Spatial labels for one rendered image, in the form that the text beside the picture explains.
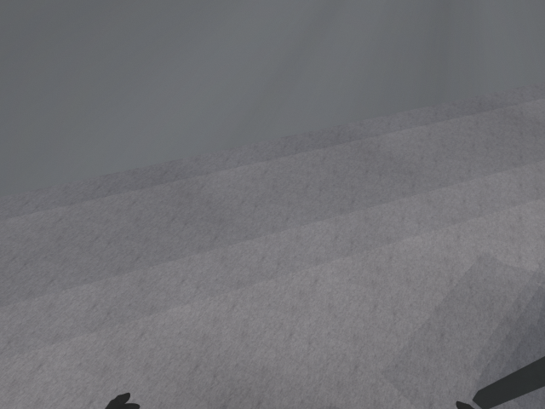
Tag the table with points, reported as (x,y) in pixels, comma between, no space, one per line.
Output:
(521,382)

